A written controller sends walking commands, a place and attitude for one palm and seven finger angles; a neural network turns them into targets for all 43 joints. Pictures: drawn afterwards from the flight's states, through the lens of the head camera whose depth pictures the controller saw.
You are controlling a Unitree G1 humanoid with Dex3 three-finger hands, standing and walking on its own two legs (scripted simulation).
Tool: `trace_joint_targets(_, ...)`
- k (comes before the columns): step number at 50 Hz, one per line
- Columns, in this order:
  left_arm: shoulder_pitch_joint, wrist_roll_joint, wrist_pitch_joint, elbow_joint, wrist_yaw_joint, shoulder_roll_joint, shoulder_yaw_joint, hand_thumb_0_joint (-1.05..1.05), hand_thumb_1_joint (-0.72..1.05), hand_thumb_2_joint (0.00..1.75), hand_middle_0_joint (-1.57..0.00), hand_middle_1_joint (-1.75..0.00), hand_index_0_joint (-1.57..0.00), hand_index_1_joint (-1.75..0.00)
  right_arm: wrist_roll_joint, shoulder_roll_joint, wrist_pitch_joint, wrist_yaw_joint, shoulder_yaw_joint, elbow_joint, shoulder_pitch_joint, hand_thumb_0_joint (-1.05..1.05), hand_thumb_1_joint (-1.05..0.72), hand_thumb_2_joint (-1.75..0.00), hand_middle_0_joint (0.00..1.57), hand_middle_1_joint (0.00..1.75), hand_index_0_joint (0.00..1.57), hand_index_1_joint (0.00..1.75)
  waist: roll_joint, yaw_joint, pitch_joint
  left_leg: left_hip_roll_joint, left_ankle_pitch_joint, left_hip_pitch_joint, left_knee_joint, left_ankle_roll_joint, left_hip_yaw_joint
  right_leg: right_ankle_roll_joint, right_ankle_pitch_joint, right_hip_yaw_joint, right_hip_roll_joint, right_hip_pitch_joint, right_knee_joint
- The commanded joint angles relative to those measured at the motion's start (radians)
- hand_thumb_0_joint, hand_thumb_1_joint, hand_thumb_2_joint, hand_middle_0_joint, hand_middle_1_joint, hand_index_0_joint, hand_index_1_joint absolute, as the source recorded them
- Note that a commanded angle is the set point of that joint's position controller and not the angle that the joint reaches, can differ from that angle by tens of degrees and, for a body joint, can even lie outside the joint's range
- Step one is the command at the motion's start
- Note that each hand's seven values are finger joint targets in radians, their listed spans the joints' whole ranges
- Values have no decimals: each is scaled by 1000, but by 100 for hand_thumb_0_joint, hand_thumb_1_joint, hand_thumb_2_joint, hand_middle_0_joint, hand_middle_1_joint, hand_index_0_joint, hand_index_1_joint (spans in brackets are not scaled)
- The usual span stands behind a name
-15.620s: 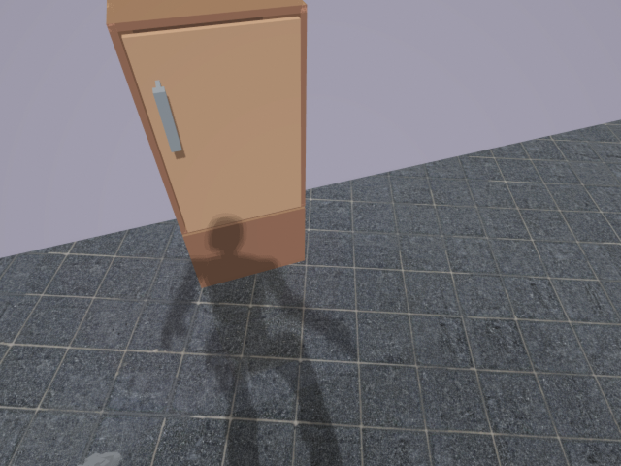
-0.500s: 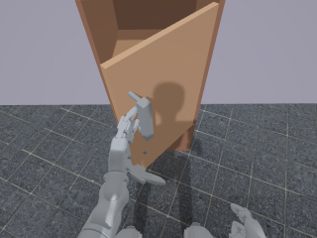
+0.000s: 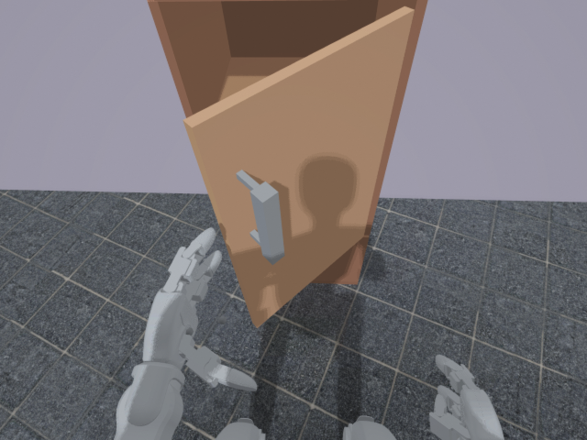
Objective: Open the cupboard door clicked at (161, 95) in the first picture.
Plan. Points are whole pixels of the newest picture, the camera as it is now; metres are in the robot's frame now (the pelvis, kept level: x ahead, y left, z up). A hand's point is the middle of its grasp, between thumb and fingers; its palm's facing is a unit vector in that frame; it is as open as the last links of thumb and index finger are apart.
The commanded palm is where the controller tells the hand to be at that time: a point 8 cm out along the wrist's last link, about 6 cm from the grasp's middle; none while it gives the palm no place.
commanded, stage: slide the hand sideways off the handle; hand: left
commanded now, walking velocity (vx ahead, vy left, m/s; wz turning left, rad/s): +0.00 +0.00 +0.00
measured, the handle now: (259, 218) +0.40 +0.07 +0.07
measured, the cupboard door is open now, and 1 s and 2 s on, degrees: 45 45 45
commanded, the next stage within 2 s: draw the hand back to the body in 0.06 s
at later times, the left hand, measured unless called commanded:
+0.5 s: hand (168, 319) +0.24 +0.15 +0.10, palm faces +0.00 -1.00 -0.07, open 16.3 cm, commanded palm +0.21 +0.21 +0.11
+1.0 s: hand (55, 300) +0.23 +0.24 +0.16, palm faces +0.26 -0.89 -0.37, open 13.4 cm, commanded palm +0.19 +0.28 +0.19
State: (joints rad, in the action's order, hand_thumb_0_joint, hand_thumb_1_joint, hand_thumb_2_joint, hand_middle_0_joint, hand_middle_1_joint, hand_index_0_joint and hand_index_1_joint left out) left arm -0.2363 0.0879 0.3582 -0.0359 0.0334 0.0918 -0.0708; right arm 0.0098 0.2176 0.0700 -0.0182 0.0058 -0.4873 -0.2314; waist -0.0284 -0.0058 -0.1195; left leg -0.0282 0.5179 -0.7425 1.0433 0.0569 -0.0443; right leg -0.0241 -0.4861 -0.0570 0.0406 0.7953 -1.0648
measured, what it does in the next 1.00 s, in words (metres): rises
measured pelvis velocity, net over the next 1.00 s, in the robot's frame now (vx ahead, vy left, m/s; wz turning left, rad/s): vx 0.03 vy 0.03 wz -0.01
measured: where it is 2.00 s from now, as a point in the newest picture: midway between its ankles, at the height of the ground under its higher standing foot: outside the picture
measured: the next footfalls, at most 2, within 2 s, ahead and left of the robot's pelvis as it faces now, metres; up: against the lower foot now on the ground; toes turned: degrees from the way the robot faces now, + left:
none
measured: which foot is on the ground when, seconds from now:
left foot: down 0.00-1.00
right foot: down 0.00-1.00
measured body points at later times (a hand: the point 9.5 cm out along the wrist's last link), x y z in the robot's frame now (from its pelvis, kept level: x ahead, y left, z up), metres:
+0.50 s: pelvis +0.00 +0.01 +0.02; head +0.03 +0.00 +0.47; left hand +0.23 +0.20 +0.11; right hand +0.17 -0.21 -0.06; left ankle +0.00 +0.16 -0.67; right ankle +0.02 -0.10 -0.67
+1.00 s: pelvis +0.03 +0.03 +0.06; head +0.02 +0.01 +0.51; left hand +0.21 +0.28 +0.19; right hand +0.21 -0.18 -0.02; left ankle +0.00 +0.16 -0.67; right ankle +0.02 -0.10 -0.67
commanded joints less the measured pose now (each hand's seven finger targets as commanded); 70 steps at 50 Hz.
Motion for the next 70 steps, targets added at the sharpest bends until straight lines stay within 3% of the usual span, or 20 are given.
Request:
trace_joint_targets(1, 81, 28, 68, 244, 26, 75, 63, 0, -50, 30, -15, -30, -15, -30, -7, 97, 66, -17, 31, 156, 46, 0, -90, -90, 20, 30, 20, 30, 87, 14, -206, 64, -198, -18, -97, -62, 48, 14, 259, 77, -16, -255, 195)
trace_joint_targets(6, 174, 25, 74, 262, 27, 44, 11, 0, -50, 30, -15, -30, -15, -30, -8, 104, 94, -25, 32, 147, 45, 0, -90, -90, 20, 30, 20, 30, 64, 39, -204, 61, -152, -10, -79, -64, 35, 11, 165, 60, -21, -173, 179)
trace_joint_targets(8, 150, 24, 66, 264, 22, 46, 15, 0, -50, 30, -15, -30, -15, -30, -9, 106, 101, -25, 33, 150, 36, 0, -90, -90, 20, 30, 20, 30, 71, 27, -234, 61, -169, -4, -83, -65, 33, 9, 185, 51, -23, -187, 169)
trace_joint_targets(9, 121, 22, 57, 288, 17, 88, 53, 0, -50, 30, -15, -30, -15, -30, -10, 109, 100, -26, 35, 159, 35, 0, -90, -90, 20, 30, 20, 30, 71, 10, -264, 60, -189, 9, -94, -66, 33, 6, 201, 49, -26, -218, 168)
trace_joint_targets(11, 71, 26, 34, 361, 9, 117, 80, 0, -50, 30, -15, -30, -15, -30, -15, 103, 95, -27, 31, 180, 34, 0, -90, -90, 20, 30, 20, 30, 27, -13, -295, 65, -224, 52, -126, -65, 44, 5, 252, 48, -25, -280, 180)
trace_joint_targets(14, -16, 37, -19, 383, -5, 141, 118, 0, -50, 30, -15, -30, -15, -30, -21, 100, 84, -33, 20, 194, 31, 0, -90, -90, 20, 30, 20, 30, 77, -17, -251, 61, -233, 64, -165, -67, 41, 9, 262, 37, -34, -321, 217)
trace_joint_targets(16, -19, 48, -42, 397, -4, 125, 110, 0, -50, 30, -15, -30, -15, -30, -26, 96, 82, -36, 13, 193, 32, 0, -90, -90, 20, 30, 20, 30, 63, -2, -183, 60, -203, 74, -184, -65, 45, 14, 232, 35, -35, -302, 247)
trace_joint_targets(20, -47, 65, -64, 426, 21, 121, 109, 0, -50, 30, -15, -30, -15, -30, -28, 105, 95, -43, 7, 197, 36, 0, -90, -90, 20, 30, 20, 30, 67, 11, -122, 57, -183, 101, -213, -66, 41, 18, 200, 28, -39, -298, 284)
trace_joint_targets(28, -74, 113, -93, 515, 87, 185, 181, 0, -50, 30, -15, -30, -15, -30, -35, 114, 135, -55, -4, 189, 31, 0, -90, -90, 20, 30, 20, 30, 9, 0, -110, 55, -211, 177, -261, -62, 30, 14, 220, 9, -44, -338, 310)
trace_joint_targets(33, -134, 143, -124, 569, 110, 215, 233, 0, -32, 37, -16, -30, -16, -30, -38, 112, 159, -58, -9, 183, 29, 0, -90, -90, 20, 30, 20, 30, -20, -17, -116, 51, -290, 232, -288, -58, 23, 12, 310, -11, -48, -386, 312)
trace_joint_targets(34, -149, -2, -164, 586, -2, 384, 271, 0, -29, 39, -16, -30, -16, -30, -25, 113, 142, -81, -2, 159, 26, 0, -90, -90, 20, 30, 20, 30, 9, -41, -135, 41, -311, 262, -332, -72, 40, 0, 308, 30, -21, -440, 374)
trace_joint_targets(35, -163, -15, -190, 612, -47, 292, 227, 0, -26, 40, -16, -30, -16, -30, -18, 92, 137, -90, -13, 172, 40, 0, -90, -90, 20, 30, 20, 30, 18, -23, -77, 45, -323, 278, -349, -75, 48, 9, 324, 26, -18, -429, 397)
trace_joint_targets(36, -188, -32, -211, 597, -76, 272, 211, 0, -22, 42, -16, -30, -16, -30, -18, 91, 130, -92, -17, 154, 32, 0, -90, -90, 20, 30, 20, 30, -15, -22, -51, 40, -336, 299, -365, -72, 50, 11, 328, 17, -17, -442, 410)
trace_joint_targets(39, -170, -59, -238, 606, -125, 292, 226, 0, -12, 47, -16, -30, -16, -30, -15, 97, 123, -99, -22, 134, 53, 0, -90, -90, 20, 30, 20, 30, 12, -21, -18, 33, -362, 360, -411, -72, 46, 12, 339, 4, -26, -477, 459)
trace_joint_targets(42, -163, -72, -243, 619, -149, 303, 245, 0, -1, 51, -17, -30, -17, -30, -9, 96, 126, -104, -26, 115, 66, 0, -90, -90, 20, 30, 20, 30, -23, -24, -17, 31, -390, 429, -464, -71, 49, 14, 360, -2, -25, -527, 495)
trace_joint_targets(47, -154, -75, -239, 603, -165, 329, 302, 0, 17, 58, -17, -30, -17, -30, -3, 97, 135, -106, -29, 79, 100, 0, -90, -90, 20, 30, 20, 30, 13, -36, 26, 24, -413, 490, -551, -68, 47, 16, 367, -11, -29, -605, 563)
trace_joint_targets(54, -166, -73, -224, 610, -168, 367, 386, 0, 41, 69, -18, -30, -18, -30, 3, 99, 146, -96, -22, 33, 133, 0, -90, -90, 20, 30, 20, 30, -32, -54, 41, 18, -508, 566, -626, -63, 55, 13, 439, -10, -34, -702, 632)
trace_joint_targets(63, -137, -63, -210, 634, -166, 409, 487, 0, 73, 82, -19, -30, -19, -30, 4, 99, 139, -84, -6, 9, 146, 0, -90, -90, 20, 30, 20, 30, -60, -63, 54, 16, -567, 623, -672, -60, 70, 16, 490, -1, -40, -749, 679)
trace_joint_targets(68, -117, -53, -201, 625, -169, 444, 553, 0, 90, 90, -20, -30, -20, -30, 5, 100, 134, -84, 0, -1, 156, 0, -90, -90, 20, 30, 20, 30, -36, -69, 67, 16, -543, 630, -690, -62, 69, 16, 480, 1, -44, -763, 703)
trace_joint_targets(70, -136, -52, -207, 577, -161, 397, 511, 0, 90, 90, -20, -30, -20, -30, 5, 101, 132, -82, 0, -10, 157, 0, -90, -90, 20, 30, 20, 30, -38, -61, 106, 15, -537, 629, -694, -61, 73, 18, 477, -1, -42, -747, 713)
